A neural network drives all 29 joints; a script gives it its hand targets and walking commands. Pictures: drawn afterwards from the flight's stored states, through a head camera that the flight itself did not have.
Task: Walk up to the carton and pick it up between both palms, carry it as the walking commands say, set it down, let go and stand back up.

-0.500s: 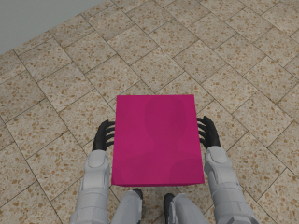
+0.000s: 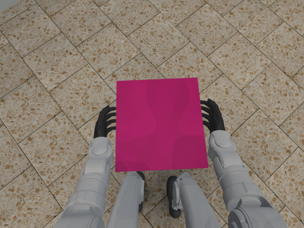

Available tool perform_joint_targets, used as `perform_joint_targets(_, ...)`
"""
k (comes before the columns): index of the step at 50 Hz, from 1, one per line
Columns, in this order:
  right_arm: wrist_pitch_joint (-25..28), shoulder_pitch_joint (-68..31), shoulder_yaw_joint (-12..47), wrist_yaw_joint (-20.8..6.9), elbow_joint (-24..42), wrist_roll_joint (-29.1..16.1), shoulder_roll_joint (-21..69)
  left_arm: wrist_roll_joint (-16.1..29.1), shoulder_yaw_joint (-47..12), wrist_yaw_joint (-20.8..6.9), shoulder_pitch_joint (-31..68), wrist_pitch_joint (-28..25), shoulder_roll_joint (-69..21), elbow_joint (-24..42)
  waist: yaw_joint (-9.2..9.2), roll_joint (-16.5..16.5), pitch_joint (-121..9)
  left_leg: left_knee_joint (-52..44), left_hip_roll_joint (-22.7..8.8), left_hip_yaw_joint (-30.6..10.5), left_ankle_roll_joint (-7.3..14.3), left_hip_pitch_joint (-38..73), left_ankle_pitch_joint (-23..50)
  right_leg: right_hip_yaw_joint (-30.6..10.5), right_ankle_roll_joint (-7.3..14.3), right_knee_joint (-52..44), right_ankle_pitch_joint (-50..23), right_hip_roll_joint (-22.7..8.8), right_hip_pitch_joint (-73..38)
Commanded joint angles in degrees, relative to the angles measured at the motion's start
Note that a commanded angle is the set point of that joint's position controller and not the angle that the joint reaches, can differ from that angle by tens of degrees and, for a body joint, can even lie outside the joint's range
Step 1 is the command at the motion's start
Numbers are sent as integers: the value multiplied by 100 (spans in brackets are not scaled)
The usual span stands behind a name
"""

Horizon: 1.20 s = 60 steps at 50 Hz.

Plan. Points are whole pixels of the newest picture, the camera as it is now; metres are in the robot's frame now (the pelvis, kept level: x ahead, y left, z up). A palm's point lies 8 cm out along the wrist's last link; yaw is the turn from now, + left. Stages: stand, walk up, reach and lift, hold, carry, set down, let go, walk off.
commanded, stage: set down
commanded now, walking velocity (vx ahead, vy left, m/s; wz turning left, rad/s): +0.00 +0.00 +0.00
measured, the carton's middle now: (158, 132) +0.37 +0.00 -0.21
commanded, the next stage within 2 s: none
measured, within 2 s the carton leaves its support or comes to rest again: neither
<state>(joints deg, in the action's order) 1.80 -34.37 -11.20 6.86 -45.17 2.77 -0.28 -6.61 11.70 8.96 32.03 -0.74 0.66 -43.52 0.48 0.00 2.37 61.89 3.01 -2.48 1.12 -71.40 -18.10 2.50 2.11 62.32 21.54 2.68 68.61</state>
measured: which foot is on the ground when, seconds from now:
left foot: down 0.00-1.00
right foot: down 0.00-1.00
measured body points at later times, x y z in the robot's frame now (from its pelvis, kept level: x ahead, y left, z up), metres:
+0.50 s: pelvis -0.02 +0.01 -0.07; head +0.28 +0.02 +0.27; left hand +0.40 +0.17 -0.23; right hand +0.40 -0.15 -0.22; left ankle +0.09 +0.10 -0.64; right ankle +0.06 -0.10 -0.64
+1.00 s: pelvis -0.04 +0.00 -0.16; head +0.28 +0.00 +0.16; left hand +0.44 +0.15 -0.31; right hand +0.45 -0.16 -0.30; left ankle +0.09 +0.10 -0.64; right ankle +0.06 -0.10 -0.64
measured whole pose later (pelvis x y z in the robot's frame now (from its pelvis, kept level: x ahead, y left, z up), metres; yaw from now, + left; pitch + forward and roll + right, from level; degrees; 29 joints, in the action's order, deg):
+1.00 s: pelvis -0.04 +0.00 -0.16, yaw -1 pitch +41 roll -1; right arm -3.5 -58.4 -6.2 10.4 -49.5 -6.7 -9.2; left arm 2.6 9.9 11.7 56.6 1.9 8.5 -50.1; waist 0.5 -0.3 3.8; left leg 94.6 3.0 -0.1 1.4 -110.9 -24.4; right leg 2.5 2.0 96.4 28.5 2.9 108.7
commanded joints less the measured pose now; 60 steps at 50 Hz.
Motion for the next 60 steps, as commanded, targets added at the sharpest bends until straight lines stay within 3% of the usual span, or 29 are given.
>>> perform_joint_targets(1,479,-1920,1524,307,1075,-547,1042,692,-1030,71,2035,-669,-896,1184,-387,-143,-5090,246,290,-96,2,1902,1517,-1055,-64,-147,-1709,420,-1754)
perform_joint_targets(7,496,-2210,1572,475,1879,-701,734,919,-895,14,1970,-609,-504,1246,-451,91,-6246,696,318,-95,50,1501,2152,-1173,-208,345,-2782,448,-2126)
perform_joint_targets(10,427,-2212,1631,463,1688,-776,803,936,-861,-14,2001,-554,-527,1166,-498,100,-6156,833,318,-141,51,1169,2056,-1141,-241,532,-2624,437,-1739)
perform_joint_targets(11,395,-2090,1574,449,1391,-749,834,902,-891,-37,2095,-539,-569,1101,-431,-16,-5934,858,299,-135,16,1000,1979,-1112,-234,557,-2504,425,-1440)
perform_joint_targets(13,404,-2249,1746,440,1661,-849,851,939,-875,-23,2186,-565,-479,1307,-558,70,-6239,1038,307,-131,39,981,2051,-1149,-228,709,-2548,445,-1403)
perform_joint_targets(14,365,-2223,1633,424,1360,-848,876,919,-944,-28,2152,-533,-595,1063,-505,-48,-5998,1050,295,-142,26,877,1952,-1093,-218,770,-2395,458,-1093)
perform_joint_targets(20,279,-2554,1418,415,1286,-834,600,948,-992,80,2616,-391,-653,1121,-372,-202,-6413,1359,318,-102,-79,995,1715,-824,-211,1200,-1740,564,-315)
perform_joint_targets(21,251,-2704,1551,388,1269,-961,692,1005,-1096,97,2760,-370,-733,1165,-418,-211,-6449,1419,330,-69,-56,1012,1633,-792,-199,1246,-1591,560,-216)
perform_joint_targets(22,246,-2952,1481,385,1445,-951,555,1053,-1191,121,3072,-340,-739,1418,-264,-216,-6671,1466,326,-103,-92,1090,1594,-704,-202,1403,-1538,582,-139)
perform_joint_targets(26,43,-3441,1249,352,953,-980,361,984,-1093,255,3477,-134,-699,1079,-308,-424,-6106,1611,279,-23,-125,782,638,-588,-141,1648,-471,530,672)
perform_joint_targets(28,8,-3810,1359,343,1164,-1078,398,1061,-1201,349,3871,-87,-715,1301,-304,-408,-6346,1668,299,-80,-94,966,429,-500,-121,1796,-257,508,852)
perform_joint_targets(32,-165,-4331,1468,282,650,-1182,497,1170,-1315,381,4447,29,-912,1045,-330,-526,-5802,1858,280,-83,-70,640,-145,-454,-59,2024,257,493,1356)
perform_joint_targets(34,-241,-4564,1466,265,488,-1219,503,1115,-1164,393,4560,79,-841,722,-453,-469,-5711,1982,287,-68,-55,485,-329,-461,-65,2126,445,493,1531)
perform_joint_targets(36,-291,-4678,1400,293,293,-1114,519,1158,-1076,386,4739,93,-814,592,-434,-298,-5650,2111,294,-24,-39,167,-430,-468,-65,2176,530,499,1491)
perform_joint_targets(39,-320,-4833,1616,288,271,-1246,782,1265,-1135,370,5036,61,-927,627,-506,-229,-6070,2365,316,71,-34,143,-211,-473,-66,2315,393,512,1334)
perform_joint_targets(41,-337,-4929,1615,296,144,-1232,792,1266,-1083,314,4971,77,-950,287,-517,-171,-5913,2507,297,160,-40,-188,-105,-505,-64,2384,305,517,1337)
perform_joint_targets(44,-364,-5033,1648,297,154,-1200,924,1250,-998,297,5201,26,-793,457,-595,-41,-6090,2687,314,160,-3,-347,89,-551,-107,2590,72,545,1350)
perform_joint_targets(47,-301,-5200,1976,271,530,-1356,1227,1348,-1148,223,5326,-59,-929,646,-712,-25,-6676,2994,334,237,-10,-363,620,-619,-146,2805,-522,570,1030)
perform_joint_targets(50,-271,-5287,1997,355,823,-1385,1054,1431,-1125,205,5257,-96,-611,660,-745,207,-6985,3247,331,313,1,-559,858,-682,-221,2959,-926,569,691)
perform_joint_targets(51,-265,-5279,2031,362,808,-1366,1035,1433,-1089,178,5124,-105,-517,557,-831,274,-6867,3329,326,315,10,-848,894,-746,-228,3030,-1141,564,625)
perform_joint_targets(52,-289,-5161,1941,366,683,-1303,985,1441,-1106,166,5159,-87,-460,576,-721,344,-6707,3363,316,288,-7,-985,887,-687,-253,3078,-1204,560,734)
perform_joint_targets(53,-266,-5288,2016,365,810,-1371,973,1460,-1119,170,5216,-116,-397,608,-810,251,-6926,3425,314,309,-13,-896,1009,-727,-257,3182,-1298,550,661)
perform_joint_targets(56,-261,-5330,2155,336,676,-1445,1130,1615,-1392,105,5383,-121,-612,458,-652,323,-6698,3542,298,227,-5,-943,1077,-672,-272,3321,-1324,556,893)
perform_joint_targets(57,-232,-5506,2146,326,881,-1446,1065,1609,-1355,81,5433,-120,-571,568,-731,232,-6806,3630,301,268,-29,-1031,1147,-716,-257,3371,-1441,554,893)
perform_joint_targets(60,-262,-5657,2072,292,583,-1457,1021,1651,-1394,65,5806,-97,-588,498,-634,111,-6658,3750,299,226,-43,-970,1003,-660,-246,3545,-1157,550,1168)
